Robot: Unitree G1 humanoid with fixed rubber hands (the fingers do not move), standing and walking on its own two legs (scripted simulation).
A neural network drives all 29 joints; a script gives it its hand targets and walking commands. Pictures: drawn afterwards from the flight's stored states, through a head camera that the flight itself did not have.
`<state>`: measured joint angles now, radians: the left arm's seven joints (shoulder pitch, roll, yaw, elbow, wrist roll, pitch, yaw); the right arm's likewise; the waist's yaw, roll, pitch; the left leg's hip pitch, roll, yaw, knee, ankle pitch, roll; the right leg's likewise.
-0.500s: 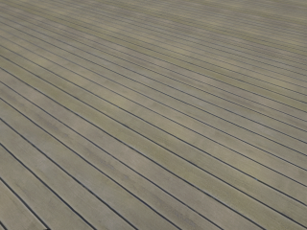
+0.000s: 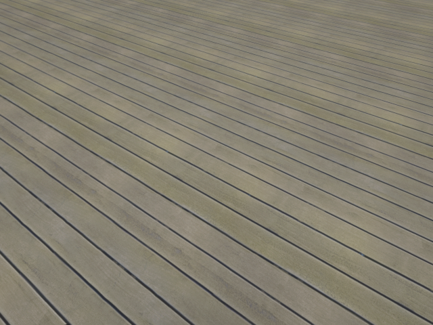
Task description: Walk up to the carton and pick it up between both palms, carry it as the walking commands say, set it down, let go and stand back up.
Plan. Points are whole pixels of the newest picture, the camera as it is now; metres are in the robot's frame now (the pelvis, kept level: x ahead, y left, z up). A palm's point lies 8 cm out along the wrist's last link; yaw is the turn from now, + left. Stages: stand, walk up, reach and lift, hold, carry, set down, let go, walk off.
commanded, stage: walk up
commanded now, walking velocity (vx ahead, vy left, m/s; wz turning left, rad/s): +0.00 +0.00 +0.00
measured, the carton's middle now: out of the picture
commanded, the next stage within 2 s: none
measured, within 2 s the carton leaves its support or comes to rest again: neither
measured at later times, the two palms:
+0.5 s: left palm out of the picture +0.10 +0.21 -0.13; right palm out of the picture +0.01 -0.33 -0.15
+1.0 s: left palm (150, 294) +0.24 +0.15 -0.13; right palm out of the picture -0.08 -0.28 -0.12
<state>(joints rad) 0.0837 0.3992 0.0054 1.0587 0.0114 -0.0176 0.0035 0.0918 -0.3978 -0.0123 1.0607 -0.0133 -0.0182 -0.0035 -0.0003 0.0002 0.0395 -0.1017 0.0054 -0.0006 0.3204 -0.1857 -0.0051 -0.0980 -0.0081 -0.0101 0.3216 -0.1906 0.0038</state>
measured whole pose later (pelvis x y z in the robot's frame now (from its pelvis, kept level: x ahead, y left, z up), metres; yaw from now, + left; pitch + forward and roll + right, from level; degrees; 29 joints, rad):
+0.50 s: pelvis -0.01 -0.05 -0.01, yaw -15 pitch +1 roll +1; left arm 0.18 0.26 0.05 0.94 0.03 0.06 -0.01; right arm 0.10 -0.30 -0.03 0.94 -0.01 0.05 -0.03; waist 0.03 0.03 0.14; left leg -0.45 0.05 0.03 1.03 -0.45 -0.06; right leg -0.32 0.02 -0.03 0.51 -0.20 -0.06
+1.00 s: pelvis +0.00 -0.01 -0.01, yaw -30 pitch +1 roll -1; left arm 0.13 0.28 0.06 0.78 0.01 0.07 -0.05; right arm 0.25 -0.25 -0.04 0.83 -0.04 0.02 -0.03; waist 0.00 -0.02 0.08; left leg -0.20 0.10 0.17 0.51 -0.32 -0.01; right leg -0.42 -0.01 -0.04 0.85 -0.44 0.07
